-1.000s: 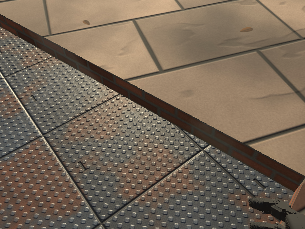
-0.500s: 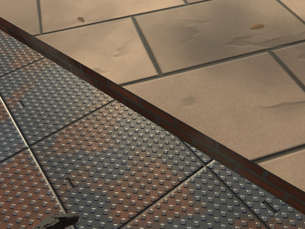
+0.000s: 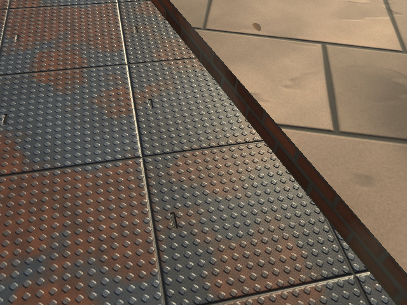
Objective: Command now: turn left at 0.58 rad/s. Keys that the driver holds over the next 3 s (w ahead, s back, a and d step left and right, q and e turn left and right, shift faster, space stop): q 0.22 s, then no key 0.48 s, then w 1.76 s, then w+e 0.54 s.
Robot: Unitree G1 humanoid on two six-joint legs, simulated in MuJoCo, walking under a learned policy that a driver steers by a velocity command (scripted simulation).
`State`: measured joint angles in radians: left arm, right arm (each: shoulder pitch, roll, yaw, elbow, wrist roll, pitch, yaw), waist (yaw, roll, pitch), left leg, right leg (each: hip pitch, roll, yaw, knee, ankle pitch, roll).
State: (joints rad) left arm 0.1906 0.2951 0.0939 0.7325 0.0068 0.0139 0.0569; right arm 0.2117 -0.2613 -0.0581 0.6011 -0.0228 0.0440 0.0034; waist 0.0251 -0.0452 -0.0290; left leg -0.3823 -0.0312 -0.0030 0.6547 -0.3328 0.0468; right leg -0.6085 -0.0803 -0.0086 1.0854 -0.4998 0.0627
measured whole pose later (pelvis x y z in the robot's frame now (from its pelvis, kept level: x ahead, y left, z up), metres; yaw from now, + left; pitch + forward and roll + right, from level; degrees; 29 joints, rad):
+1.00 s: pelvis +0.12 +0.00 -0.01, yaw +14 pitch +2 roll +0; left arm 0.30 0.26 0.07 0.70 -0.02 -0.10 -0.05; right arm 0.35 -0.23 -0.06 0.63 0.03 -0.03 -0.01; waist 0.00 0.03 -0.04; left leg -0.34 -0.02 -0.12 0.99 -0.53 -0.01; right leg -0.30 0.03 0.00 0.73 -0.47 -0.04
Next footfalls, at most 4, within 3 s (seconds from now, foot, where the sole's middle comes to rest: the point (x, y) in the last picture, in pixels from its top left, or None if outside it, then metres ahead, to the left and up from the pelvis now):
0.36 right None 0.14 -0.11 -0.76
0.60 left None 0.04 0.14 -0.76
1.32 left None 0.39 0.22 -0.76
1.86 right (193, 237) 0.73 0.05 -0.76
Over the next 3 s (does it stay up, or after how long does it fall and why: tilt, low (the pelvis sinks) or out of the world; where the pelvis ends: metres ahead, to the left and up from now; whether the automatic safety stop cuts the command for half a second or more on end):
stays up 1.14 0.23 -0.01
